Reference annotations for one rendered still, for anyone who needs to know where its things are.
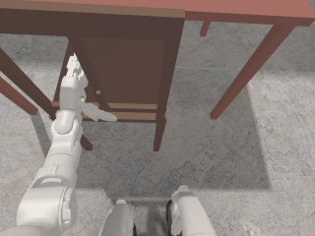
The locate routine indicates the left robot thigh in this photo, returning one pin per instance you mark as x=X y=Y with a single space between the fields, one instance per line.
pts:
x=118 y=221

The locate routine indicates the robot left forearm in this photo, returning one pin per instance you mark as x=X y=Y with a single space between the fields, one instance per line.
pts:
x=62 y=160

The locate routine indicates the left robot upper arm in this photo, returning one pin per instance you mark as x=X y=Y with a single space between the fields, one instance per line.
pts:
x=46 y=211

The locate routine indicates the table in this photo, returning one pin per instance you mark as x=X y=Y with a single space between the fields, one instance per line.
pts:
x=284 y=15

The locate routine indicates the right robot hand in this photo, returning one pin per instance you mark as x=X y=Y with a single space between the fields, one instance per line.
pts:
x=250 y=228

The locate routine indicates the right robot foot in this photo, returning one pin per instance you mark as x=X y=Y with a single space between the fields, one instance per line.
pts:
x=169 y=218

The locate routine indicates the left robot hand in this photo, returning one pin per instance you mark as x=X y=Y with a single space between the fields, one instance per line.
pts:
x=71 y=90

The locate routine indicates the chair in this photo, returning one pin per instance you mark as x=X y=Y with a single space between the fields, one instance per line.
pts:
x=128 y=53

